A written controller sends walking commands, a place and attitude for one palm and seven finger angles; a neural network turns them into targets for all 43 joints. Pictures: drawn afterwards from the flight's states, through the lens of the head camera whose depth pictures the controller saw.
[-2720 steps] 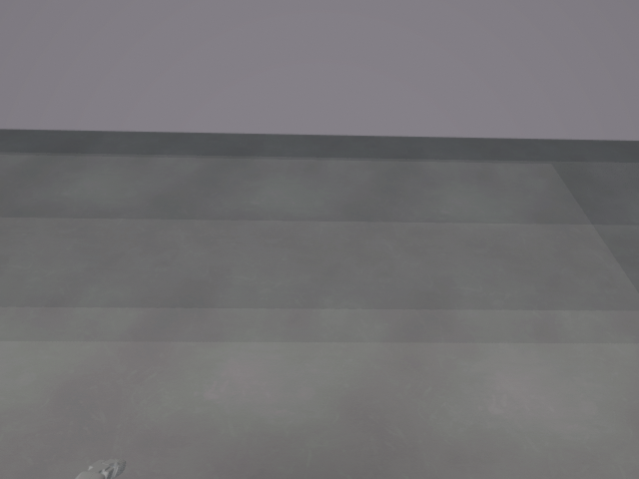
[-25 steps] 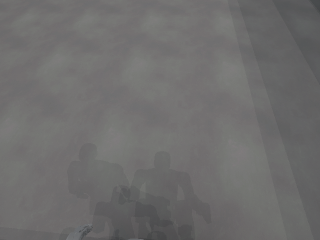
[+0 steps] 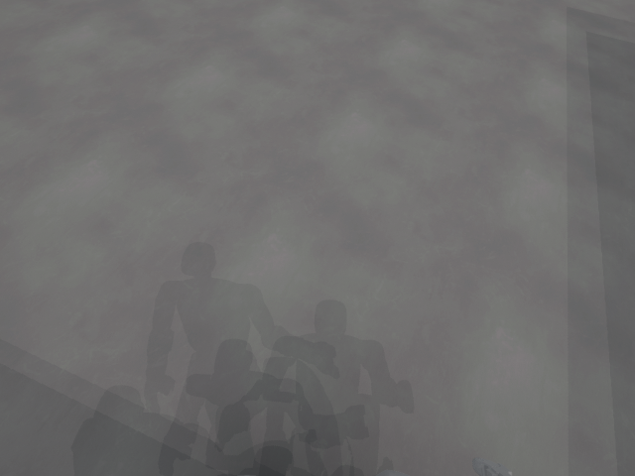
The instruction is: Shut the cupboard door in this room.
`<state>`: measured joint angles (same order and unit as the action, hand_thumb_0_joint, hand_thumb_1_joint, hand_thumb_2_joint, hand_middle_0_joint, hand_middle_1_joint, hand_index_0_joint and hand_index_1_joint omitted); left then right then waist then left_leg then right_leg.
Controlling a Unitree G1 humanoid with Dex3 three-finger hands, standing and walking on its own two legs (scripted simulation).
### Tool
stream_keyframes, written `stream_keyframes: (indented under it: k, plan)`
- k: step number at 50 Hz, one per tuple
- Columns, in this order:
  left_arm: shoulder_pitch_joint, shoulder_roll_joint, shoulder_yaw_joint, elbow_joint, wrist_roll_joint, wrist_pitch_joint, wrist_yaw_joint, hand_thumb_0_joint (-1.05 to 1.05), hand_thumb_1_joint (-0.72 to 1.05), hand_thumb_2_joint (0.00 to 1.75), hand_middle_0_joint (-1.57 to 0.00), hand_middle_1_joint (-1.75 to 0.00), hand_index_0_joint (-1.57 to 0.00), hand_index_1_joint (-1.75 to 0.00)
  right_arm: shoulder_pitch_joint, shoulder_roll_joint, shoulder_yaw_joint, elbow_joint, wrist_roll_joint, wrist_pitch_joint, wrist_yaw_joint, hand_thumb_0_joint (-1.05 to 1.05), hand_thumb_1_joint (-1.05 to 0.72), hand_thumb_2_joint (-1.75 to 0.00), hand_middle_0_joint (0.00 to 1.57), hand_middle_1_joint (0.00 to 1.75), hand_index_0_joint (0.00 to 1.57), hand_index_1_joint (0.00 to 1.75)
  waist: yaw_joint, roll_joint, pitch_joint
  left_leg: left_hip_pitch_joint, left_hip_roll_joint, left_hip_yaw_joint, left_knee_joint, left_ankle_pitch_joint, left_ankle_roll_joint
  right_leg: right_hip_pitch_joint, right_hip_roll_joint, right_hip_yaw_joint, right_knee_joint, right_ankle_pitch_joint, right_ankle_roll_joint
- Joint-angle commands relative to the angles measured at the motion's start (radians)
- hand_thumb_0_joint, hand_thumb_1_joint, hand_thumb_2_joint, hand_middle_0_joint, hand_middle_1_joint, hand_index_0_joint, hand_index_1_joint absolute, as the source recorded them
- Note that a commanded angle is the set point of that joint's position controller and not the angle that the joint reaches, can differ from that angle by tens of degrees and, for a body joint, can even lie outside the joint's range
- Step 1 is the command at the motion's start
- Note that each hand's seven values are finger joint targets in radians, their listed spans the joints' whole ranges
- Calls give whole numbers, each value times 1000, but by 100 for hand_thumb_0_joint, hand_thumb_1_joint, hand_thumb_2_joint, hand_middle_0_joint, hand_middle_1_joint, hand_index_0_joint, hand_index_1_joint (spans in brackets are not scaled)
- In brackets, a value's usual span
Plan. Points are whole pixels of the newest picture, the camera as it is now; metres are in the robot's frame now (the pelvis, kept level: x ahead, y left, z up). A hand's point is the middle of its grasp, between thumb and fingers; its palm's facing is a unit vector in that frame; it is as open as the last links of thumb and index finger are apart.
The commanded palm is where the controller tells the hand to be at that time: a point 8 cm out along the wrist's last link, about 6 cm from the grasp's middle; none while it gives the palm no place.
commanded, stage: turn or walk to find it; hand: left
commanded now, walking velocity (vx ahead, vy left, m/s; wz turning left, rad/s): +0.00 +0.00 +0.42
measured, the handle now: out of the picture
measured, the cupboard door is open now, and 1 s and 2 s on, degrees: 51 51 51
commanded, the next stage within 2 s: none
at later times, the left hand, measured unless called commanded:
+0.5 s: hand out of the picture +0.06 +0.16 -0.14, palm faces +0.22 -0.94 -0.26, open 7.4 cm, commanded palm none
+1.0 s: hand out of the picture -0.01 +0.22 -0.16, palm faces +0.46 -0.85 -0.25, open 7.4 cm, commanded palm none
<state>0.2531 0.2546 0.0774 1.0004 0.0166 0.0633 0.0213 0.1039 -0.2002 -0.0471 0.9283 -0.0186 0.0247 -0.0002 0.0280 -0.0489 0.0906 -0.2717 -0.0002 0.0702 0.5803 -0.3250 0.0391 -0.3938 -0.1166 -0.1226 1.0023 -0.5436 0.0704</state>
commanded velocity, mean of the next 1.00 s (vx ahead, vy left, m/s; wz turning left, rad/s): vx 0.00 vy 0.00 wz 0.42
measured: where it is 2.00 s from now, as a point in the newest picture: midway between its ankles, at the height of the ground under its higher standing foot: outside the picture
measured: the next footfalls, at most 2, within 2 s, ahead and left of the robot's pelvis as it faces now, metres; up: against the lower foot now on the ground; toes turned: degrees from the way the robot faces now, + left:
right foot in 0.32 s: +0.07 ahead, -0.14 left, +0.00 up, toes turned +2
left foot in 0.72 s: +0.00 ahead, +0.11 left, +0.00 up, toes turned +24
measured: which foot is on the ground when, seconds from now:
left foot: down 0.00-0.32, up 0.34-0.70, down 0.72-1.00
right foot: up 0.00-0.30, down 0.32-0.72, up 0.74-1.00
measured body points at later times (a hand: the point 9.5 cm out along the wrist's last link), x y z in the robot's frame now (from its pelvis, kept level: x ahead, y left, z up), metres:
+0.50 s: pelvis +0.01 -0.04 +0.01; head +0.06 -0.06 +0.45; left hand +0.05 +0.21 -0.12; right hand +0.10 -0.28 -0.16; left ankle -0.05 +0.09 -0.65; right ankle +0.03 -0.14 -0.73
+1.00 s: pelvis +0.02 -0.01 +0.01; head +0.06 +0.02 +0.46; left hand -0.03 +0.26 -0.14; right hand +0.19 -0.19 -0.13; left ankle -0.04 +0.09 -0.73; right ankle +0.06 -0.14 -0.68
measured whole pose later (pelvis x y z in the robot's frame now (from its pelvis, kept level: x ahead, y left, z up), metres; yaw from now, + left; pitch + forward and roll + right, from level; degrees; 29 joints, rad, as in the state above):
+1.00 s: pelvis +0.02 -0.01 +0.01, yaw +25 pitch +1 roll -1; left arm 0.17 0.23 0.07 0.95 0.01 0.05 0.01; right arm 0.16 -0.19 -0.04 0.94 -0.02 0.03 -0.01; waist 0.00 0.00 0.07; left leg -0.24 -0.01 -0.03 0.48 -0.26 0.02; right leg -0.44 -0.08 -0.05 0.92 -0.45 0.09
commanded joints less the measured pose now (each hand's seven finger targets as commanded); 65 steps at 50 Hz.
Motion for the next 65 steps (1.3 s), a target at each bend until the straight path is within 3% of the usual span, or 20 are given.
stream_keyframes:
  k: [1, 13, 14, 15, 16, 17, 20, 22, 30, 34, 36, 38, 42, 50, 53, 54, 56, 57, 60, 65]
  plan:
    - [-32, 53, 7, -97, -5, -40, -14, 0, 90, 90, -20, -30, -20, -30, 72, -180, -39, -32, -1, -23, -25, 0, -90, -90, 20, 30, 20, 30, -33, 180, -118, 191, 263, -235, -220, 626, 127, -150, -3, 80, 99, 91, 16]
    - [-11, 37, 1, -126, -12, -54, -9, 0, 90, 90, -20, -30, -20, -30, 63, -182, -58, -49, -3, -7, -13, 0, -90, -90, 20, 30, 20, 30, -11, 210, -121, 28, 189, -324, -131, 483, 85, 154, 83, 26, -439, 250, 4]
    - [26, 54, 6, -119, -10, -63, -5, 0, 90, 90, -20, -30, -20, -30, 60, -166, -57, -52, 2, -7, -10, 0, -90, -90, 20, 30, 20, 30, 11, 165, -139, -27, 157, -312, -69, 398, 50, 257, 54, 41, -569, 353, -3]
    - [60, 121, 17, -116, 3, -77, 3, 0, 90, 90, -20, -30, -20, -30, 84, -116, -53, -59, 11, -8, -3, 0, -90, -90, 20, 30, 20, 30, 21, -9, -177, -159, 66, -225, 90, 185, -14, 402, -113, 199, -663, 461, -52]
    - [73, 199, 31, -121, 12, -81, 7, 0, 90, 90, -20, -30, -20, -30, 79, -65, -44, -90, 13, -9, 0, 0, -90, -90, 20, 30, 20, 30, 28, -240, -155, -300, -65, -96, 321, -261, -73, 417, -362, 414, -687, 635, -179]
    - [71, 185, 34, -125, 2, -83, 10, 0, 90, 90, -20, -30, -20, -30, 60, -115, -57, -82, 6, 10, -3, 0, -90, -90, 20, 30, 20, 30, 41, -201, -145, -262, -19, -165, 496, -299, -66, 280, -391, 414, -710, 591, -237]
    - [-88, 106, 19, -163, 3, -74, 16, 0, 90, 90, -20, -30, -20, -30, 94, -98, -59, -30, 1, 25, 12, 0, -90, -90, 20, 30, 20, 30, -36, -84, -66, -271, 30, -144, 657, -122, -85, 183, -258, 205, -692, 493, -195]
    - [-80, 95, 16, -167, 8, -80, 13, 0, 90, 90, -20, -30, -20, -30, 107, -77, -51, -18, 1, 27, 18, 0, -90, -90, 20, 30, 20, 30, -35, -128, -68, -245, 30, -102, 587, -96, -101, 190, -222, 114, -684, 539, -172]
    - [38, 154, 35, -108, 14, -73, 6, 0, 90, 90, -20, -30, -20, -30, 6, -53, -25, -44, 12, 10, 21, 0, -90, -90, 20, 30, 20, 30, 32, -156, -112, -151, 18, -5, 199, -144, -100, 323, -249, 56, -607, 725, -194]
    - [11, 153, 39, -103, -1, -62, 2, 0, 90, 90, -20, -30, -20, -30, 112, -92, -30, -22, 8, -10, 18, 0, -90, -90, 20, 30, 20, 30, -38, -63, -162, 124, 27, 16, -160, 131, -76, 195, -218, -29, -426, 609, -98]
    - [-8, 38, 6, -156, -8, -50, -8, 0, 90, 90, -20, -30, -20, -30, 206, -271, -72, -24, 2, -16, 6, 0, -90, -90, 20, 30, 20, 30, -89, 396, -193, 308, 420, -465, -254, 639, 129, -173, -9, -56, -54, -128, 18]
    - [-113, 44, 8, -154, -3, -38, 0, 0, 90, 90, -20, -30, -20, -30, 194, -243, -69, -4, -3, -12, -18, 0, -90, -90, 20, 30, 20, 30, -98, 336, -149, 215, 374, -425, -244, 540, 178, -207, -9, 77, 103, -69, 2]
    - [-61, 47, 9, -102, -4, -39, -17, 0, 90, 90, -20, -30, -20, -30, 98, -176, -42, -27, -2, -25, -26, 0, -90, -90, 20, 30, 20, 30, -40, 185, -107, 173, 246, -259, -228, 580, 114, -162, 7, 79, 92, 106, 15]
    - [-88, 31, -3, -135, -10, -43, -13, 0, 90, 90, -20, -30, -20, -30, 107, -188, -56, -35, -7, -12, -18, 0, -90, -90, 20, 30, 20, 30, -53, 213, -118, 135, 224, -322, -185, 569, 122, -20, 67, 48, -219, 99, 15]
    - [-16, 35, 1, -126, -14, -57, -9, 0, 90, 90, -20, -30, -20, -30, 74, -185, -59, -45, -3, -8, -16, 0, -90, -90, 20, 30, 20, 30, -14, 213, -147, 77, 186, -336, -114, 554, 86, 135, 88, 33, -454, 245, 3]
    - [18, 54, 5, -116, -12, -66, -6, 0, 90, 90, -20, -30, -20, -30, 68, -170, -58, -49, 3, -9, -13, 0, -90, -90, 20, 30, 20, 30, 5, 172, -159, 21, 149, -318, -62, 463, 45, 236, 65, 42, -580, 365, -3]
    - [72, 197, 30, -114, 11, -82, 8, 0, 90, 90, -20, -30, -20, -30, 78, -67, -43, -86, 14, -11, 0, 0, -90, -90, 20, 30, 20, 30, 26, -224, -153, -287, -70, -101, 300, -231, -75, 420, -339, 409, -679, 660, -170]
    - [77, 184, 34, -117, 0, -85, 10, 0, 90, 90, -20, -30, -20, -30, 61, -114, -54, -80, 5, 9, -6, 0, -90, -90, 20, 30, 20, 30, 37, -230, -141, -267, -25, -172, 478, -306, -68, 301, -382, 425, -700, 670, -232]
    - [-71, 103, 18, -154, 0, -77, 15, 0, 90, 90, -20, -30, -20, -30, 90, -101, -59, -28, 3, 24, 10, 0, -90, -90, 20, 30, 20, 30, -36, -86, -69, -273, 21, -156, 661, -120, -86, 209, -248, 210, -678, 574, -198]
    - [4, 105, 20, -132, 8, -83, 11, 0, 90, 90, -20, -30, -20, -30, 45, -71, -42, -26, 4, 26, 19, 0, -90, -90, 20, 30, 20, 30, 1, -120, -85, -231, 23, -72, 459, -114, -112, 281, -219, 96, -659, 689, -183]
